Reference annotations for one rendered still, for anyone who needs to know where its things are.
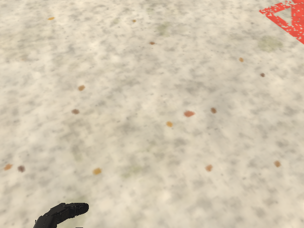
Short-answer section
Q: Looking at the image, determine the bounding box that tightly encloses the left robot hand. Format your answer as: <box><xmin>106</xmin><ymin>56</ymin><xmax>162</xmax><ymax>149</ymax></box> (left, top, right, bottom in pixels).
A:
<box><xmin>33</xmin><ymin>202</ymin><xmax>89</xmax><ymax>228</ymax></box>

